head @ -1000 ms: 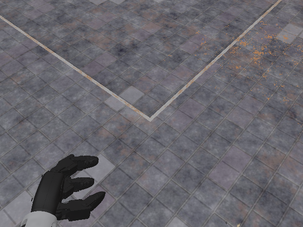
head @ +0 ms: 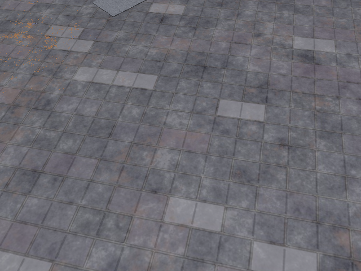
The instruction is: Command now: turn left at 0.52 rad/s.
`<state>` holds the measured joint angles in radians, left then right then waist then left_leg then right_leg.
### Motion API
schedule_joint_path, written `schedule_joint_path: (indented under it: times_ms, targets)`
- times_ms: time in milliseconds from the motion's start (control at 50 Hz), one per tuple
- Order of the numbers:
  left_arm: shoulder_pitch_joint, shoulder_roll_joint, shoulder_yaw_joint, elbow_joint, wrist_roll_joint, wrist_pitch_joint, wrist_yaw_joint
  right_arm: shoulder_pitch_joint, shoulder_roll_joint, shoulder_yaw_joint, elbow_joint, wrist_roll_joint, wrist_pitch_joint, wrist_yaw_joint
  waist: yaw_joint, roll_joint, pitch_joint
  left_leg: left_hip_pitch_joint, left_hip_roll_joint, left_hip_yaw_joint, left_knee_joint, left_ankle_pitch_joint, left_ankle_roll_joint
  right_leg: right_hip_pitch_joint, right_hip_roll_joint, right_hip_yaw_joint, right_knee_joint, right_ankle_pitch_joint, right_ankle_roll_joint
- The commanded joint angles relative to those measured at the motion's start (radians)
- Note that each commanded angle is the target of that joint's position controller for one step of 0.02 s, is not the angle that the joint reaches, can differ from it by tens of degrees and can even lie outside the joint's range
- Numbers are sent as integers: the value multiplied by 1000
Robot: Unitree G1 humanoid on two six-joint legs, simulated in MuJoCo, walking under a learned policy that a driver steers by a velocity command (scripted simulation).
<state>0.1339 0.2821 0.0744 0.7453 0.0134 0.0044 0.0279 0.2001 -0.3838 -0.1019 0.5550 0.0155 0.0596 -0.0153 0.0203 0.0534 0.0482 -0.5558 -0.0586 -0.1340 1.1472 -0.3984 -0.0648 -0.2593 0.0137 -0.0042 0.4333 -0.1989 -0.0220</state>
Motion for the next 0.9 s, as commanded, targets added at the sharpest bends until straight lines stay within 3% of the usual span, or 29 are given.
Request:
schedule_joint_path:
  times_ms: [20, 80, 140, 200, 220, 240, 260, 280, 300, 340, 380, 420, 440, 460, 480, 500, 560, 900]
  targets:
    - [-7, 155, 26, -63, 1, -3, 3, -43, -35, 0, -84, 2, -20, -6, 17, -179, -89, -93, 36, 38, -42, -13, -30, 201, -239, 206, -126, 272, -214]
    - [-7, 184, 33, -59, -6, 4, -9, -56, -8, 19, -82, -8, -23, -5, 23, -219, -123, 31, 62, 72, -232, -47, -31, 207, -252, 164, -105, 334, -218]
    - [5, 200, 34, -44, -19, 10, -20, -43, -12, 24, -62, -4, -23, -2, 27, -253, -133, 170, 53, 125, -419, -26, -18, 172, -264, 146, -85, 385, -215]
    - [17, 176, 19, -19, -45, 11, -20, 35, -2, 24, -11, -7, -22, 4, -21, -228, -129, 369, 28, 157, -792, 219, 44, 119, -242, 118, -9, 376, -159]
    - [66, 145, 7, 0, -41, 1, -23, 31, -29, 20, -15, -10, -20, 2, -12, -182, -145, 491, 77, 86, -834, 329, 76, 40, -217, 96, 20, 275, -88]
    - [79, 80, -17, -15, 5, -13, -34, 47, -89, 13, -29, -20, -15, -8, 11, 22, -203, 629, 267, -131, -803, 607, 130, -88, -139, 12, 178, 7, 1]
    - [41, 52, -27, -41, 7, -22, -31, -17, -92, 19, -27, -47, -20, 0, 21, 190, -167, 495, 373, -210, -781, 633, 266, -146, -73, -21, 166, -270, 53]
    - [-9, 111, -16, -39, 6, -18, -24, -49, -28, 32, -39, -49, -35, 8, -19, 125, -138, 455, 336, -188, -803, 541, 297, -123, -84, 5, 227, -293, 81]
    - [-18, 117, -12, -35, -2, -16, -24, -60, 1, 43, -21, -54, -49, 11, -13, 131, -125, 446, 301, -155, -805, 503, 271, -123, -81, 15, 230, -262, 84]
    - [0, 121, -9, -15, 2, -4, -19, -85, -16, 40, -5, -38, -64, 10, -11, 144, -102, 436, 265, -121, -789, 539, 239, -109, -82, 26, 216, -204, 98]
    - [33, 102, -16, 0, -1, -2, -25, -92, 3, 49, 12, -35, -67, 9, 8, 115, -115, 410, 249, -90, -761, 640, 234, -38, -78, 21, 181, -153, 103]
    - [47, 91, -25, 10, 3, -6, -31, -84, 21, 54, 31, -27, -65, 13, 18, 69, -124, 390, 205, -58, -745, 529, 190, 61, -80, 21, 35, 86, 91]
    - [40, 107, -25, 6, 7, -6, -30, -62, 24, 55, 43, -31, -66, 15, 3, 44, -122, 377, 171, -49, -744, 386, 159, 97, -97, 39, 4, 191, 82]
    - [34, 152, -16, 10, 2, -4, -28, -37, 19, 54, 46, -39, -66, 20, -25, -16, -92, 341, 138, -37, -754, 282, 140, 105, -105, 36, 20, 209, 61]
    - [23, 162, -10, 22, -7, -3, -28, -34, 18, 54, 50, -42, -63, 20, -26, -61, -65, 337, 115, -13, -758, 241, 122, 69, -93, 28, 29, 125, 38]
    - [24, 132, -16, 25, -6, -4, -29, -56, 9, 53, 57, -40, -62, 18, -4, -52, -48, 336, 111, -6, -745, 224, 117, 56, -87, 31, 11, 93, 35]
    - [24, 110, -24, 46, -1, -12, -22, -58, 21, 53, 67, -34, -56, 10, -6, -75, -57, 340, 104, 9, -728, 276, 114, 74, -87, 33, -1, 117, 42]
    - [40, 97, -33, 154, -8, -11, 3, 10, 30, 45, 212, -26, -61, -12, -2, -43, -50, 355, 82, 41, -720, 330, 89, 84, -71, 18, 4, 92, 37]
